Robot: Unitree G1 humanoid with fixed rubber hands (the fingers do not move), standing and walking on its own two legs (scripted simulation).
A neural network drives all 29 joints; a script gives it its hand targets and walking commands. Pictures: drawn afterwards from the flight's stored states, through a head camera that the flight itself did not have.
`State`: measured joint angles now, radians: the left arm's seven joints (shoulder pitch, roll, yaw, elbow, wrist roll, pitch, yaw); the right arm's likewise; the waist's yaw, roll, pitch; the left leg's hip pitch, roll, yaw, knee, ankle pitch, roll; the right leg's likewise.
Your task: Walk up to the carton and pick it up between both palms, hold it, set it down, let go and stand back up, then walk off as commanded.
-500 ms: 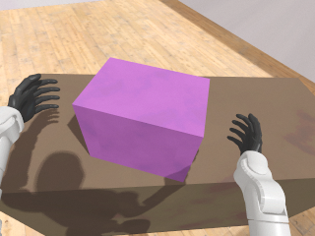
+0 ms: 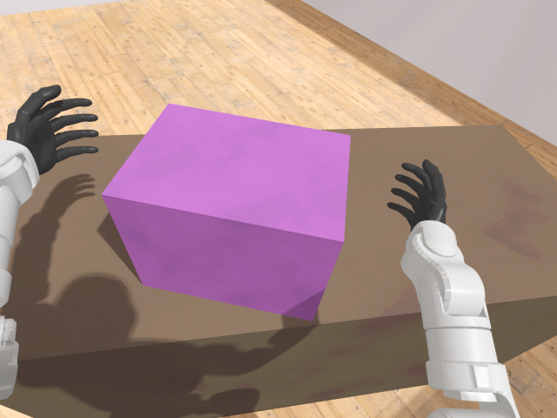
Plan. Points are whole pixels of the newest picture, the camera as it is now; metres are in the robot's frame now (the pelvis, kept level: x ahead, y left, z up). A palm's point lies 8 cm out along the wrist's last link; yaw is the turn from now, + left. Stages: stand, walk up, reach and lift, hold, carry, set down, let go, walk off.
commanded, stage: reach and lift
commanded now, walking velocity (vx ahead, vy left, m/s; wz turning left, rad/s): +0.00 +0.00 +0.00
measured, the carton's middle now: (241, 213) +0.43 -0.03 +0.03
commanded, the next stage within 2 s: none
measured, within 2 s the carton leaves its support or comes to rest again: neither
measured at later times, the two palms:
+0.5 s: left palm (42, 104) +0.49 +0.21 +0.22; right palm (415, 194) +0.34 -0.26 +0.14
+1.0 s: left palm (83, 171) +0.49 +0.20 +0.11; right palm (394, 228) +0.34 -0.26 +0.06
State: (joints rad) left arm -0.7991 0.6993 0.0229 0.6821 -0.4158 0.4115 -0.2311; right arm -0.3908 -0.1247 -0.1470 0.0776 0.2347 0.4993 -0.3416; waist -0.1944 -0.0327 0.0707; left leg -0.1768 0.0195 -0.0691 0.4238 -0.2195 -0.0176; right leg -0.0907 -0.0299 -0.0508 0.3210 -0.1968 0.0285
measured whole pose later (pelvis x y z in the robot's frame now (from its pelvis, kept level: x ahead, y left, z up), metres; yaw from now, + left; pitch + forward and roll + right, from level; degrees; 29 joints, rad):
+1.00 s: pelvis +0.00 +0.01 -0.01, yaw -1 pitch +9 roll -2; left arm -1.06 0.60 -0.24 1.42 -0.41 -0.10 -0.19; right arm -0.70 -0.14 -0.01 0.95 0.26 -0.07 -0.28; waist -0.26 -0.03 -0.05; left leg -0.44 0.02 -0.07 0.50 -0.22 -0.02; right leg -0.34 -0.03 -0.05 0.39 -0.19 0.03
